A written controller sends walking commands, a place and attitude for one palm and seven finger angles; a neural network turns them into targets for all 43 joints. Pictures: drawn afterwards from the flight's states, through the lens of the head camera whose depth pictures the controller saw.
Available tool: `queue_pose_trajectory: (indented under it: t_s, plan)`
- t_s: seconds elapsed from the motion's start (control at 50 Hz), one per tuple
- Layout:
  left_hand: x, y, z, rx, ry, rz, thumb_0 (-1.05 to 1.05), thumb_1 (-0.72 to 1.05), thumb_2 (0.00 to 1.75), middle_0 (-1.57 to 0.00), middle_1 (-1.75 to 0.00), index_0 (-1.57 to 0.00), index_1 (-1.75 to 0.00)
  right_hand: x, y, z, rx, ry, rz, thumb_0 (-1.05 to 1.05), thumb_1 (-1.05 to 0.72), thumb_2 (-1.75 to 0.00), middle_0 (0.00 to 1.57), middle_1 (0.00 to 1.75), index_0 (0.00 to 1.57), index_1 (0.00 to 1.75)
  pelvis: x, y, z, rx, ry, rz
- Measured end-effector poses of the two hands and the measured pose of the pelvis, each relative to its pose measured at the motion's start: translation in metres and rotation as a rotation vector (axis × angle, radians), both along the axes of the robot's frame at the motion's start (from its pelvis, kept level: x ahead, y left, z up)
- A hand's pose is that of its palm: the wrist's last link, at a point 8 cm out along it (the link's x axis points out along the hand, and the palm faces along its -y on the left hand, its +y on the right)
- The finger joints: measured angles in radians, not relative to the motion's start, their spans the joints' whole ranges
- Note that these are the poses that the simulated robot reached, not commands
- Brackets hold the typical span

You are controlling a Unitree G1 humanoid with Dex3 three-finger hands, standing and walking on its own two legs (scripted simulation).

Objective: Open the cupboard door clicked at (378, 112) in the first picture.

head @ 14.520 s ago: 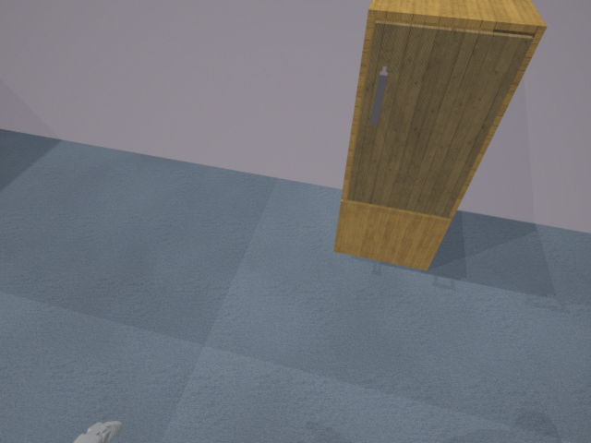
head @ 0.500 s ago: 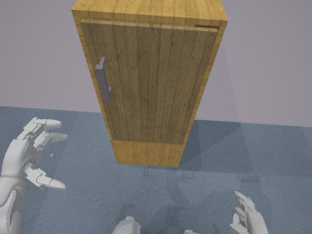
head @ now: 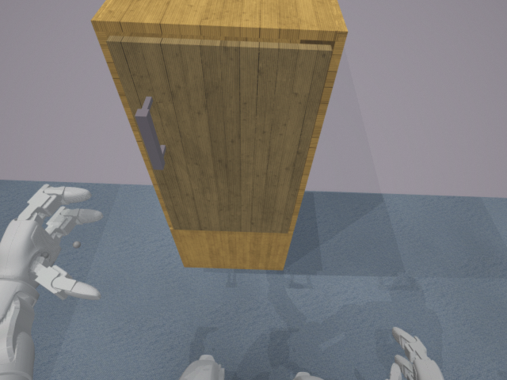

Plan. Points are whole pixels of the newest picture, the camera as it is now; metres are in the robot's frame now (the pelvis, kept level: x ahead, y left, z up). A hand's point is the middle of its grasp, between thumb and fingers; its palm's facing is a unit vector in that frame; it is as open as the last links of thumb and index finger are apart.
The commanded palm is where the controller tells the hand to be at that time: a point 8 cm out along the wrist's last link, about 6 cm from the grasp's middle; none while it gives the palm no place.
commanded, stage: raise the hand with hooked fingers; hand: left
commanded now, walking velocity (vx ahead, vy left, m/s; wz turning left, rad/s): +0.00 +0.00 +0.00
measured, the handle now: (153, 134) +0.54 +0.22 +0.05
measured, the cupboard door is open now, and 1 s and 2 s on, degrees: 0 0 0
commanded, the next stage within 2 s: move the hooked fingers beside the handle in 0.12 s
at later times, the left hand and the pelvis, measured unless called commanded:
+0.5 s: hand (83, 224) +0.32 +0.27 +0.07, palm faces +0.03 -1.00 -0.04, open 14.0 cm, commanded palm +0.29 +0.32 +0.07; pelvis +0.00 -0.01 +0.00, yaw +0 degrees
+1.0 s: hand (100, 191) +0.39 +0.27 +0.07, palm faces +0.02 -1.00 -0.02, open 14.0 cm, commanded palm +0.36 +0.32 +0.06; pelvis +0.00 +0.01 -0.01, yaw -1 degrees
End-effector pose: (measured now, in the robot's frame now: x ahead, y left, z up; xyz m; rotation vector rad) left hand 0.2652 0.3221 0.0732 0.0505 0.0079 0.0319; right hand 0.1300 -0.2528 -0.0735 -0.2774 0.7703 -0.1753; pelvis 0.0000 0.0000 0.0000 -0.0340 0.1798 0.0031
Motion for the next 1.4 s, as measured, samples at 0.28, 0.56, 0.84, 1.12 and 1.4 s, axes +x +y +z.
queue_pose_trajectory:
  t_s: [0.28,0.56,0.84,1.12,1.4]
  plan:
    - [0.003,-0.004,0.000,-0.007,0.020,0.000,-0.01,-0.50,0.30,-0.30,-1.20,-0.30,-1.20,0.012,0.000,-0.002,0.020,-0.023,0.013,0.01,-0.90,-0.90,0.20,0.30,0.20,0.30,0.001,-0.005,0.000,0.005,0.001,0.002]
    - [0.041,0.003,0.001,-0.017,-0.003,-0.012,-0.01,-0.50,0.30,-0.30,-1.20,-0.30,-1.20,-0.002,-0.008,-0.008,-0.010,0.045,-0.024,0.01,-0.90,-0.90,0.20,0.30,0.20,0.30,0.004,-0.004,-0.002,0.002,0.024,-0.005]
    - [0.073,0.000,-0.005,-0.031,-0.005,-0.030,-0.01,-0.50,0.30,-0.30,-1.20,-0.30,-1.20,-0.025,-0.002,-0.017,-0.013,0.137,-0.061,0.01,-0.90,-0.90,0.20,0.30,0.20,0.30,0.004,0.006,-0.004,-0.002,0.052,-0.011]
    - [0.117,0.001,-0.004,-0.026,-0.003,-0.019,-0.01,-0.50,0.30,-0.30,-1.20,-0.30,-1.20,-0.050,0.001,-0.026,-0.014,0.234,-0.091,0.01,-0.90,-0.90,0.20,0.30,0.20,0.30,0.001,0.010,-0.009,-0.009,0.081,-0.018]
    - [0.145,0.006,-0.009,-0.026,-0.004,0.004,-0.01,-0.50,0.30,-0.30,-1.20,-0.30,-1.20,-0.081,-0.009,-0.033,-0.037,0.347,-0.141,0.01,-0.90,-0.90,0.20,0.30,0.20,0.30,-0.001,0.009,-0.016,-0.012,0.116,-0.027]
